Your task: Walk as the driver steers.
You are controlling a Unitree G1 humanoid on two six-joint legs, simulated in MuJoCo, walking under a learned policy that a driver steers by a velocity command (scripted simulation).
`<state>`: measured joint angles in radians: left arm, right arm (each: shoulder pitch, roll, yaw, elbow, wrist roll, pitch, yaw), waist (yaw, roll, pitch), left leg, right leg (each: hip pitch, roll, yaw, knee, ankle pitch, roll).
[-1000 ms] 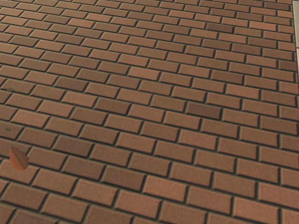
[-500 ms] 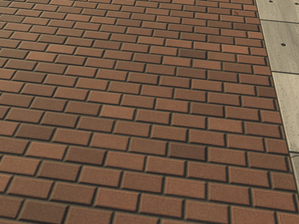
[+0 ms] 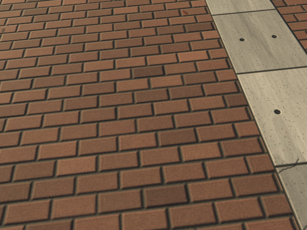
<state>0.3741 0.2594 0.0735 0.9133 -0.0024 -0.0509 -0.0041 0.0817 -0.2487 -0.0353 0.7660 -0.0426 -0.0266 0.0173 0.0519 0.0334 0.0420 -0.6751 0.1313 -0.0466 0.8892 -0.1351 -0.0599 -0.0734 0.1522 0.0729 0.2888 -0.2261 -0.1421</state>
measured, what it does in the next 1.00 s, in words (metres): walks ahead, turning right: left foot, then right foot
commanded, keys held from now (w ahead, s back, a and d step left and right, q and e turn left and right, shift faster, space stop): w+e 0.74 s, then w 0.26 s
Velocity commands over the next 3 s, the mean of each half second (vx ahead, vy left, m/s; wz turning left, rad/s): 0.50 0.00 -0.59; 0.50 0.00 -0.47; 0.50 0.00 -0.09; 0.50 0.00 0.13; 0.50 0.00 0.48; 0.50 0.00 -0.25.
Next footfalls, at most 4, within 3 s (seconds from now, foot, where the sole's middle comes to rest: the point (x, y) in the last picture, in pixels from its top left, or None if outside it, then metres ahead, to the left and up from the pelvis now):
0.20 left None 0.31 0.13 -0.78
0.74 right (216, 225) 0.49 -0.17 -0.78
1.30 left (215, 150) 0.86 -0.20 -0.78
1.82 right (276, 132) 0.98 -0.52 -0.78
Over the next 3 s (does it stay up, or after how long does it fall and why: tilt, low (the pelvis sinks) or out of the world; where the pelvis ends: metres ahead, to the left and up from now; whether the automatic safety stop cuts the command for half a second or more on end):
stays up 1.48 -0.58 -0.02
